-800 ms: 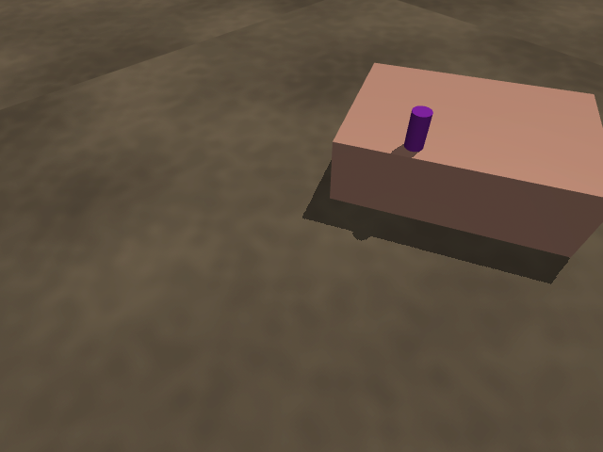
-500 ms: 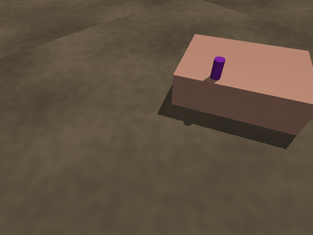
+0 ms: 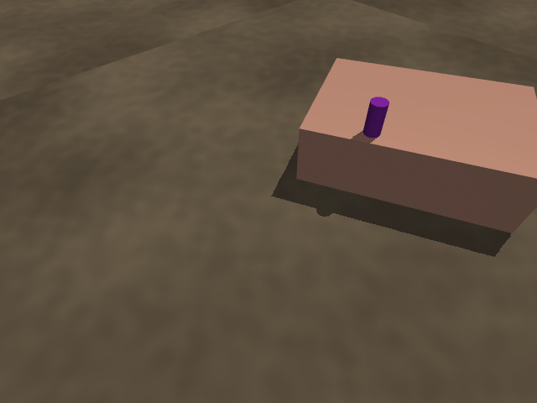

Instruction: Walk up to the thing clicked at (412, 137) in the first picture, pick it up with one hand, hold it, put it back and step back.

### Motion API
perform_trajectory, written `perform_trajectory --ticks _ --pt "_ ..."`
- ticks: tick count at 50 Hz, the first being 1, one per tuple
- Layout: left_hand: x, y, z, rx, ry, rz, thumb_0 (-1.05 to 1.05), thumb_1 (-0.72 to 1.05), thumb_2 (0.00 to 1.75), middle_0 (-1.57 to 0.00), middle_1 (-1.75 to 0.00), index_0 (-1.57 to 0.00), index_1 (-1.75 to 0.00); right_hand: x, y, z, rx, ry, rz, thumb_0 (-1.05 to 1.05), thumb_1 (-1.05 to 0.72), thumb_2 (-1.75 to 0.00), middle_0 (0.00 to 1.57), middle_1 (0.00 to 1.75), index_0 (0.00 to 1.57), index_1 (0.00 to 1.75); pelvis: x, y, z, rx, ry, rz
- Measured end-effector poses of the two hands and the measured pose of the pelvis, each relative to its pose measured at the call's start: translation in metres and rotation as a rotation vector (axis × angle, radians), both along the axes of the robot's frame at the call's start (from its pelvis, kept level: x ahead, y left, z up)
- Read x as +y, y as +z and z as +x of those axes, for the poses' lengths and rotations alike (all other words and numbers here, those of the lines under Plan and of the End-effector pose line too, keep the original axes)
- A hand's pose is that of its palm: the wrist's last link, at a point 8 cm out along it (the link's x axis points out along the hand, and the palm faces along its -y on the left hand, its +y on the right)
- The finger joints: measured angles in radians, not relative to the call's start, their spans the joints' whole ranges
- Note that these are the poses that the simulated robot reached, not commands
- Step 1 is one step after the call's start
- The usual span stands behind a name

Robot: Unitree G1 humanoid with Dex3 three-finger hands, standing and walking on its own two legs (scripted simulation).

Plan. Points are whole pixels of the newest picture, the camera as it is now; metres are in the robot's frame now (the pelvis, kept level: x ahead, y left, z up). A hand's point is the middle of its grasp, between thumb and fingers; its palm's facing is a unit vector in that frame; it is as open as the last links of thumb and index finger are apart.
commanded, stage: stand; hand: left
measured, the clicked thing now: (375, 117) +1.26 -0.44 -0.37
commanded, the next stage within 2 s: walk up in 0.32 s
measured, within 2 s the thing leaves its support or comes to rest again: neither
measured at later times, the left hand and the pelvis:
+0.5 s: hand out of the picture +0.11 +0.25 -0.15, palm faces -0.13 -0.93 -0.34, open 7.4 cm; pelvis +0.02 -0.02 -0.01, yaw -6 degrees
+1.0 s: hand (218, 327) +0.30 +0.13 -0.18, palm faces -0.30 -0.90 -0.31, open 7.4 cm; pelvis +0.19 -0.12 -0.03, yaw -17 degrees
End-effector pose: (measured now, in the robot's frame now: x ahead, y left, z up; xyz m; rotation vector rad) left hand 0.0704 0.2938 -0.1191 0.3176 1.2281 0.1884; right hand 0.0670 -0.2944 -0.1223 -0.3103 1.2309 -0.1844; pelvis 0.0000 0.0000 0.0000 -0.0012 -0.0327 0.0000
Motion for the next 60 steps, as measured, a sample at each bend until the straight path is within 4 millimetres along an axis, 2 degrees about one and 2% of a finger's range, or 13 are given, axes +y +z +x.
perform_trajectory --ticks 17,19,22,25,29,33,35,40,43,46,49,52,60 --pt "0.002 -0.001 0.001 0.003 0.001 -0.008 0.00 0.91 0.90 -0.20 -0.29 -0.20 -0.30 -0.001 0.002 0.004 -0.009 0.002 -0.006 0.00 -0.90 -0.90 0.21 0.29 0.20 0.30 0.001 0.000 0.003 0.003 -0.006 0.000" --pt "0.005 -0.002 0.004 0.009 -0.022 -0.012 0.00 0.90 0.90 -0.20 -0.30 -0.20 -0.30 -0.007 0.004 0.003 -0.058 -0.017 -0.009 0.00 -0.90 -0.90 0.21 0.30 0.21 0.30 -0.001 -0.004 0.004 0.005 -0.037 0.010" --pt "0.007 0.001 0.017 0.029 -0.068 -0.001 0.00 0.90 0.90 -0.20 -0.30 -0.20 -0.30 -0.026 0.009 -0.005 -0.115 -0.065 -0.035 0.00 -0.90 -0.90 0.21 0.30 0.21 0.30 -0.009 -0.006 0.009 0.008 -0.077 0.021" --pt "0.003 0.007 0.040 0.011 -0.102 0.005 0.00 0.91 0.90 -0.20 -0.29 -0.20 -0.30 -0.053 0.013 -0.019 -0.101 -0.099 -0.073 0.00 -0.90 -0.90 0.21 0.30 0.21 0.30 -0.022 -0.007 0.019 -0.001 -0.109 0.027" --pt "-0.015 0.013 0.077 -0.011 -0.158 0.025 0.00 0.91 0.90 -0.20 -0.29 -0.20 -0.30 -0.095 0.010 -0.029 -0.070 -0.145 -0.110 0.00 -0.90 -0.90 0.21 0.30 0.21 0.30 -0.045 -0.014 0.039 -0.014 -0.157 0.029" --pt "-0.043 0.008 0.116 -0.051 -0.199 0.070 0.00 0.91 0.90 -0.20 -0.29 -0.20 -0.30 -0.141 -0.010 -0.023 -0.050 -0.186 -0.132 0.01 -0.90 -0.90 0.21 0.30 0.21 0.30 -0.079 -0.033 0.063 -0.023 -0.185 0.009" --pt "-0.059 0.006 0.129 -0.090 -0.199 0.072 0.00 0.91 0.90 -0.20 -0.29 -0.20 -0.30 -0.154 -0.016 -0.013 -0.028 -0.195 -0.131 0.01 -0.90 -0.90 0.21 0.30 0.20 0.30 -0.091 -0.037 0.073 -0.022 -0.193 -0.001" --pt "-0.095 0.009 0.144 -0.057 -0.205 0.025 0.00 0.91 0.90 -0.20 -0.29 -0.20 -0.30 -0.158 -0.005 0.031 -0.071 -0.187 -0.081 0.01 -0.91 -0.90 0.20 0.29 0.20 0.30 -0.105 -0.022 0.103 -0.016 -0.227 -0.009" --pt "-0.108 0.006 0.159 -0.027 -0.222 -0.001 0.00 0.90 0.90 -0.20 -0.30 -0.20 -0.30 -0.155 0.004 0.054 -0.093 -0.176 -0.060 0.01 -0.90 -0.90 0.20 0.29 0.20 0.30 -0.112 -0.016 0.126 -0.005 -0.248 -0.013" --pt "-0.115 -0.003 0.182 -0.013 -0.243 -0.022 0.00 0.90 0.90 -0.20 -0.30 -0.21 -0.30 -0.152 0.011 0.075 -0.096 -0.174 -0.060 0.01 -0.90 -0.90 0.21 0.29 0.20 0.30 -0.117 -0.016 0.151 0.002 -0.263 -0.019" --pt "-0.118 -0.018 0.219 -0.010 -0.280 -0.031 0.00 0.90 0.90 -0.21 -0.30 -0.21 -0.30 -0.154 0.012 0.090 -0.118 -0.188 -0.095 0.00 -0.90 -0.90 0.21 0.30 0.21 0.30 -0.119 -0.026 0.181 0.005 -0.285 -0.015" --pt "-0.130 -0.028 0.263 -0.002 -0.336 -0.021 0.00 0.90 0.90 -0.20 -0.30 -0.20 -0.30 -0.157 0.014 0.093 -0.139 -0.256 -0.123 0.00 -0.90 -0.90 0.21 0.30 0.21 0.30 -0.125 -0.030 0.204 -0.005 -0.314 0.013" --pt "-0.190 -0.001 0.392 -0.109 -0.463 -0.038 0.00 0.91 0.90 -0.20 -0.29 -0.20 -0.30 -0.176 0.026 0.089 -0.040 -0.358 -0.114 0.00 -0.90 -0.90 0.21 0.30 0.21 0.30 -0.160 -0.015 0.263 -0.008 -0.361 0.020"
